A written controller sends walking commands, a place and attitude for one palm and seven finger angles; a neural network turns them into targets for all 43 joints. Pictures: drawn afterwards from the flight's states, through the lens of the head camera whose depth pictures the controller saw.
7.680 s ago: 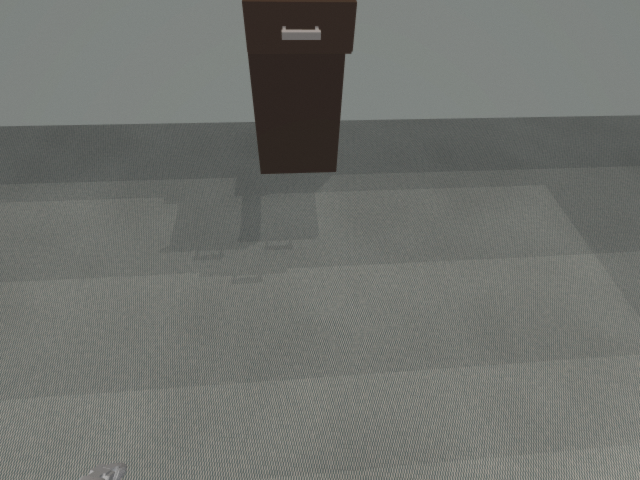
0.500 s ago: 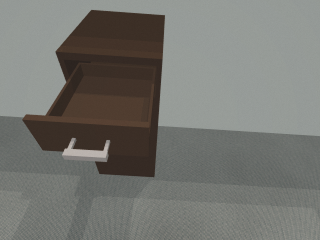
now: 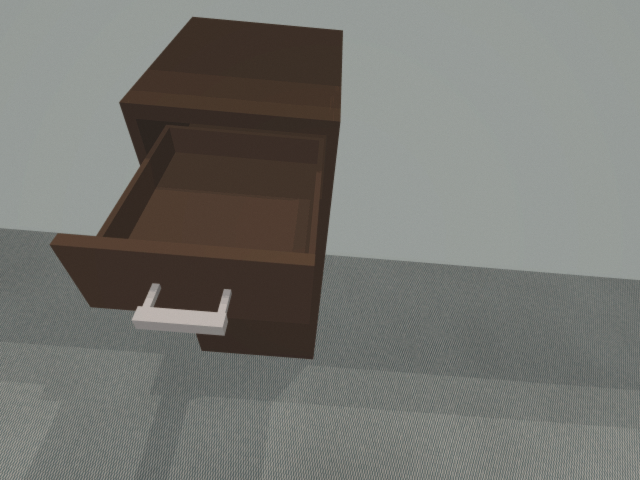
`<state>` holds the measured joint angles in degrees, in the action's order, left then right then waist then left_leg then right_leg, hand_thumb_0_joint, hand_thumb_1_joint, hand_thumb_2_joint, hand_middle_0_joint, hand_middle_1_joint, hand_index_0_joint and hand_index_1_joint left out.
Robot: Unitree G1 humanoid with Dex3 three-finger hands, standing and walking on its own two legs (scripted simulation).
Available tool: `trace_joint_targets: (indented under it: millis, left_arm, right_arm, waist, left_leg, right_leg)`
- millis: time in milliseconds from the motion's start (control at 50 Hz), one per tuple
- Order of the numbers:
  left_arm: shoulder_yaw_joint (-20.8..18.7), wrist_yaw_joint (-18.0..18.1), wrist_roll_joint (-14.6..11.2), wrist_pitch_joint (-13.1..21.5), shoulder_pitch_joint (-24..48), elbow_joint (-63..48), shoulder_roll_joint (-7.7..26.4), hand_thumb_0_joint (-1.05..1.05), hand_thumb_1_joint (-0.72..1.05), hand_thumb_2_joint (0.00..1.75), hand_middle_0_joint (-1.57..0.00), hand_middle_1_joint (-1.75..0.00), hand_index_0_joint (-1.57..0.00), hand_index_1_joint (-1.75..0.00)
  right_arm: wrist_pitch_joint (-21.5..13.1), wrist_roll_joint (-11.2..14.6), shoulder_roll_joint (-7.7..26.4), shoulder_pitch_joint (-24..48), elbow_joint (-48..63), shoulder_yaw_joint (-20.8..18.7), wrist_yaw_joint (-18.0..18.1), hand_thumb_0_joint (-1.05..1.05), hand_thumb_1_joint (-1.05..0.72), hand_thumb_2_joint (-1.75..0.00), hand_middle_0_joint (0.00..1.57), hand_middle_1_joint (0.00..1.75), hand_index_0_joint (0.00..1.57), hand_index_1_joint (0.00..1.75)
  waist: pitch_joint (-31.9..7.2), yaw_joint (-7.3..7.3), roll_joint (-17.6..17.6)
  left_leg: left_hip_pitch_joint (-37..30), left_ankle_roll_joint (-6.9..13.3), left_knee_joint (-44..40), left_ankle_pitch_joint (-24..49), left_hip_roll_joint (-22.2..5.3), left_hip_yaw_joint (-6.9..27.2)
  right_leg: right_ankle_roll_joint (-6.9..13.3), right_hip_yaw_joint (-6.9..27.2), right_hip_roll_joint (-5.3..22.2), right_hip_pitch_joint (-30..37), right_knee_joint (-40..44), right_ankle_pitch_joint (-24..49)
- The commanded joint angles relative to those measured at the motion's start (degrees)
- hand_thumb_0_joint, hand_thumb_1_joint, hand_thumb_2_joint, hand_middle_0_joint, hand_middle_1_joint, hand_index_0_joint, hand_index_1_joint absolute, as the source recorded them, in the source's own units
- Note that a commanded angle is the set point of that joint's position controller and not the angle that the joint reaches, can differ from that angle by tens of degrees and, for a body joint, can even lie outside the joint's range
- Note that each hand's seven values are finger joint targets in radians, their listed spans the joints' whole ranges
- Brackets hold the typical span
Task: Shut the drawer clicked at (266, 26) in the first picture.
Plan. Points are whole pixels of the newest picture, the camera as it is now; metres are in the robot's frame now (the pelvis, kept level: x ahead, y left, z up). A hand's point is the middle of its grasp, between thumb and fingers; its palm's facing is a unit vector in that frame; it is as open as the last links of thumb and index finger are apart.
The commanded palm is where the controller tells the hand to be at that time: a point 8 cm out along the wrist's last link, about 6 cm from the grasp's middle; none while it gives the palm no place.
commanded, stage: come to a stop and stand still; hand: left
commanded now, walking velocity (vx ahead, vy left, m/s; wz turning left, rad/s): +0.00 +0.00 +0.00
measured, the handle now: (185, 307) +0.32 +0.20 +0.03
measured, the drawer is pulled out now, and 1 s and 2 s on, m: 0.30 0.30 0.29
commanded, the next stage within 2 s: look again from close up in 0.92 s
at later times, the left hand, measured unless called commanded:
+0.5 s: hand out of the picture +0.06 +0.16 -0.16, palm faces +0.00 -0.97 -0.23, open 7.3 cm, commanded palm none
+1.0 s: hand out of the picture +0.00 +0.16 -0.16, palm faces +0.01 -0.98 -0.22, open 7.4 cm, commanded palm none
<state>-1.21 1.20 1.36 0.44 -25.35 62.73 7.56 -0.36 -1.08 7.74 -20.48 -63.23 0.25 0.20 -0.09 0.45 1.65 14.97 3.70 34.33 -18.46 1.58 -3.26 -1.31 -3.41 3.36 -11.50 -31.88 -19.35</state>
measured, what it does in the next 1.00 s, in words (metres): steps on the spot: right foot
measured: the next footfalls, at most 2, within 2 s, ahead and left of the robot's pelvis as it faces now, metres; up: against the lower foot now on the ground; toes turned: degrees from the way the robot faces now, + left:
right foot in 0.20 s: +0.08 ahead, -0.12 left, +0.00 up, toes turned -5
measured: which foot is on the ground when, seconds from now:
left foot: down 0.00-1.00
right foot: down 0.00-0.02, up 0.04-0.18, down 0.20-1.00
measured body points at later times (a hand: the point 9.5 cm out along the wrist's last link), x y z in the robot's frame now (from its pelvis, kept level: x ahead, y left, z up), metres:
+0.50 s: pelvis +0.01 -0.02 +0.00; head +0.03 -0.02 +0.45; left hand +0.06 +0.21 -0.15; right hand +0.00 -0.23 -0.16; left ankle +0.00 +0.07 -0.73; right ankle +0.04 -0.12 -0.73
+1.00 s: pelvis -0.01 -0.02 +0.01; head -0.01 -0.03 +0.46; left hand +0.00 +0.21 -0.14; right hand -0.01 -0.24 -0.16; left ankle +0.00 +0.07 -0.73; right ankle +0.04 -0.12 -0.73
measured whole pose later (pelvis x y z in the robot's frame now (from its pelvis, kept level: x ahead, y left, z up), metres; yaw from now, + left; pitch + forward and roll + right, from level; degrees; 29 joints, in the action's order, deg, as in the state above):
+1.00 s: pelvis -0.01 -0.02 +0.01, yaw -1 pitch -1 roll +1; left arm 0.5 1.1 0.8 0.3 -18.3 60.2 9.0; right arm -0.6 -1.1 9.6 -18.5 -60.4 1.4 0.3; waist 0.7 -0.3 -1.2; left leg 11.0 2.3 25.5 -13.3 1.9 -3.9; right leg 1.9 -4.5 1.3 -15.8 -27.1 -10.1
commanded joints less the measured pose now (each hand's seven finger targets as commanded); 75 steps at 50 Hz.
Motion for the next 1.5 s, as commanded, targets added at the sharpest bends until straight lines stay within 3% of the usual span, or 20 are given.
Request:
trace_joint_targets:
  millis: [0,20,40,60,100,140,200,240,280,340,520,540,560,580,620,680,760,960,1220,1480]
  left_arm:
    - [-0.5,0.3,0.3,1.0,-0.4,-3.1,2.7,0.0,0.9,0.9,-0.2,-0.3,-0.2,-0.3]
    - [0.1,0.6,0.5,1.4,2.6,-4.3,1.9,0.0,0.9,0.9,-0.2,-0.3,-0.2,-0.3]
    - [0.2,0.7,0.2,1.6,4.0,-4.6,1.7,0.0,0.9,0.9,-0.2,-0.3,-0.2,-0.3]
    - [0.3,0.7,-0.2,1.6,4.1,-4.2,1.1,0.0,0.9,0.9,-0.2,-0.3,-0.2,-0.3]
    - [0.7,0.8,-0.8,1.2,2.0,-3.0,-0.2,0.0,0.9,0.9,-0.2,-0.3,-0.2,-0.3]
    - [0.5,1.0,-1.1,1.0,-1.1,-1.7,0.5,0.0,0.9,0.9,-0.2,-0.3,-0.2,-0.3]
    - [0.4,1.2,-1.1,1.0,0.1,-2.1,3.9,0.0,0.9,0.9,-0.2,-0.3,-0.2,-0.3]
    - [0.3,1.4,-1.0,0.9,0.6,-2.0,3.8,0.0,0.9,0.9,-0.2,-0.3,-0.2,-0.3]
    - [0.1,1.7,-0.9,0.7,1.5,-3.3,4.4,0.0,0.9,0.9,-0.2,-0.3,-0.2,-0.3]
    - [-0.3,1.9,-0.8,0.4,2.7,-5.2,5.1,0.0,0.9,0.9,-0.2,-0.3,-0.2,-0.3]
    - [-0.3,1.5,-0.3,-0.3,5.7,-7.0,5.1,0.0,0.9,0.9,-0.2,-0.3,-0.2,-0.3]
    - [-0.4,3.3,-0.3,0.4,1.5,-4.4,9.0,0.0,0.9,0.9,-0.2,-0.3,-0.2,-0.3]
    - [-0.3,2.8,-0.5,1.1,4.6,-7.0,10.8,0.0,0.9,0.9,-0.2,-0.3,-0.2,-0.3]
    - [-0.4,2.3,-0.4,1.2,7.7,-8.5,11.3,0.0,0.9,0.9,-0.2,-0.3,-0.2,-0.3]
    - [-0.3,1.7,-0.4,0.8,10.4,-9.5,10.5,0.0,0.9,0.9,-0.2,-0.3,-0.2,-0.3]
    - [0.1,1.0,-0.4,0.2,8.8,-8.7,8.7,0.0,0.9,0.9,-0.2,-0.3,-0.2,-0.3]
    - [0.5,0.6,-0.5,0.5,7.2,-7.3,8.0,0.0,0.9,0.9,-0.2,-0.3,-0.2,-0.3]
    - [0.8,0.4,-0.8,1.4,5.8,-4.6,7.2,0.0,0.9,0.9,-0.2,-0.3,-0.2,-0.3]
    - [1.2,0.8,-1.0,2.0,4.7,-0.5,5.2,0.0,0.9,0.9,-0.2,-0.3,-0.2,-0.3]
    - [1.3,1.0,-1.0,2.0,4.1,0.1,4.9,0.0,0.9,0.9,-0.2,-0.3,-0.2,-0.3]
  right_arm:
    - [-2.2,-0.1,7.9,-10.5,0.0,-1.5,1.1,0.0,-0.9,-0.9,0.2,0.3,0.2,0.3]
    - [-2.3,-0.3,7.7,-12.3,-0.7,-1.2,1.8,0.0,-0.9,-0.9,0.2,0.3,0.2,0.3]
    - [-2.5,-0.4,6.5,-12.0,-0.9,-0.6,2.2,0.0,-0.9,-0.9,0.2,0.3,0.2,0.3]
    - [-2.7,-0.3,5.9,-10.3,-0.7,-0.1,2.4,0.0,-0.9,-0.9,0.2,0.3,0.2,0.3]
    - [-2.9,0.1,5.3,-5.9,0.3,0.3,2.9,0.0,-0.9,-0.9,0.2,0.3,0.2,0.3]
    - [-2.8,0.8,5.1,-3.2,0.6,0.2,3.2,0.0,-0.9,-0.9,0.2,0.3,0.2,0.3]
    - [-2.2,1.1,2.9,-3.2,0.8,-0.1,2.7,0.0,-0.9,-0.9,0.2,0.3,0.2,0.3]
    - [-1.4,0.8,2.7,-2.7,0.4,-0.5,2.7,0.0,-0.9,-0.9,0.2,0.3,0.2,0.3]
    - [-1.2,0.8,2.8,-3.5,0.2,-0.9,2.6,0.0,-0.9,-0.9,0.2,0.3,0.2,0.3]
    - [-1.0,0.7,3.4,-2.6,0.9,-1.3,2.4,0.0,-0.9,-0.9,0.2,0.3,0.2,0.3]
    - [-0.1,0.4,3.9,0.7,2.4,-1.1,1.4,0.0,-0.9,-0.9,0.2,0.3,0.2,0.3]
    - [-0.7,1.1,8.1,7.5,6.9,-1.8,1.1,0.0,-0.9,-0.9,0.2,0.3,0.2,0.3]
    - [-0.1,0.8,4.7,3.5,8.1,-1.5,0.8,0.0,-0.9,-0.9,0.2,0.3,0.2,0.3]
    - [0.1,0.5,4.6,1.5,7.7,-1.3,0.5,0.0,-0.9,-0.9,0.2,0.3,0.2,0.3]
    - [0.0,-0.2,4.6,-1.1,7.5,-1.1,0.2,0.0,-0.9,-0.9,0.2,0.3,0.2,0.3]
    - [-0.2,-0.3,7.0,0.8,8.9,-1.1,0.4,0.0,-0.9,-0.9,0.2,0.3,0.2,0.3]
    - [-0.6,-0.2,8.5,1.0,8.6,-0.8,0.5,0.0,-0.9,-0.9,0.2,0.3,0.2,0.3]
    - [-1.1,0.0,7.2,-1.2,4.2,0.0,0.7,0.0,-0.9,-0.9,0.2,0.3,0.2,0.3]
    - [-1.9,0.4,4.5,-1.9,-0.9,0.7,1.3,0.0,-0.9,-0.9,0.2,0.3,0.2,0.3]
    - [-1.6,0.5,3.8,-1.4,-2.1,0.7,1.7,0.0,-0.9,-0.9,0.2,0.3,0.2,0.3]
  waist:
    - [6.9,-3.49,-14.8]
    - [8.6,-4.12,-14.6]
    - [7.9,-3.56,-10.6]
    - [6.6,-2.48,-7.4]
    - [3.3,-0.46,-5.9]
    - [1.2,1.28,-5.3]
    - [3.2,0.12,-3.5]
    - [3.3,0.14,2.2]
    - [0.5,-0.33,1.6]
    - [-0.9,-0.22,0.0]
    - [4.2,-0.2,-0.5]
    - [3.9,2.14,1.0]
    - [-3.3,-0.86,1.9]
    - [-2.2,-2.08,0.8]
    - [2.3,-3.15,-5.8]
    - [7.8,-1.3,-5.8]
    - [7.5,-0.59,-1.7]
    - [5.1,-0.89,0.2]
    - [3.4,-0.46,-1.8]
    - [4.3,-0.49,-1.5]
  left_leg:
    - [-7.4,3.9,-18.4,1.0,-13.9,18.5]
    - [-11.6,7.0,-19.8,15.1,-17.5,23.4]
    - [-12.6,9.3,-17.6,30.2,-19.2,22.4]
    - [-11.4,10.0,-15.2,41.8,-19.0,18.8]
    - [-8.5,7.7,-12.4,51.8,-15.5,11.2]
    - [-5.1,3.4,-9.9,44.1,-11.9,7.6]
    - [2.4,-1.5,-13.7,17.2,-6.8,5.8]
    - [0.8,-1.7,-11.4,18.8,-6.8,4.6]
    - [-1.3,-1.7,-10.5,21.2,-6.9,4.2]
    - [-3.0,-1.3,-9.5,25.0,-7.5,4.1]
    - [2.0,-1.0,-14.0,4.3,-7.3,5.8]
    - [2.2,-3.1,-4.0,6.0,-8.2,2.3]
    - [0.6,-3.7,-2.6,-4.0,-3.7,2.3]
    - [-1.8,-3.4,-2.5,-4.1,-3.5,2.0]
    - [-2.7,-2.2,-7.2,-1.2,-4.1,3.6]
    - [6.9,-0.3,-15.5,-8.7,-7.3,9.3]
    - [7.9,-0.5,-18.0,-9.4,-7.0,9.3]
    - [3.0,-1.0,-17.1,-3.2,-6.0,7.3]
    - [-0.7,-1.8,-16.3,7.2,-6.8,6.0]
    - [-2.3,-2.2,-15.7,8.6,-6.8,5.1]
  right_leg:
    - [3.5,-3.2,-2.0,-15.5,-8.8,-4.8]
    - [3.0,-2.4,-2.6,-22.1,-15.4,-10.1]
    - [3.2,-0.2,-0.6,-22.6,-18.3,-11.5]
    - [2.9,0.7,0.6,-19.4,-16.7,-10.8]
    - [1.9,0.3,0.6,-9.1,-5.9,-3.8]
    - [1.3,0.9,0.3,0.8,5.7,11.3]
    - [3.6,5.8,4.9,5.5,4.6,28.2]
    - [4.1,6.5,4.8,4.2,3.1,34.1]
    - [4.6,6.8,5.2,4.0,2.0,36.1]
    - [4.2,6.5,4.5,2.6,1.3,32.4]
    - [4.1,7.5,2.8,-2.0,7.7,9.7]
    - [3.3,8.0,6.2,-0.8,6.2,27.1]
    - [6.0,13.9,9.8,-0.4,9.6,12.3]
    - [7.9,14.0,10.0,-5.8,12.5,-4.5]
    - [7.4,10.4,6.5,-11.1,11.0,-9.4]
    - [5.1,7.0,1.8,-7.2,8.6,-6.7]
    - [4.4,7.1,1.9,-3.3,9.7,-4.5]
    - [4.4,8.5,3.2,-2.9,12.5,-3.1]
    - [4.4,6.9,3.4,1.4,11.1,9.7]
    - [4.4,6.8,3.6,2.3,11.9,13.4]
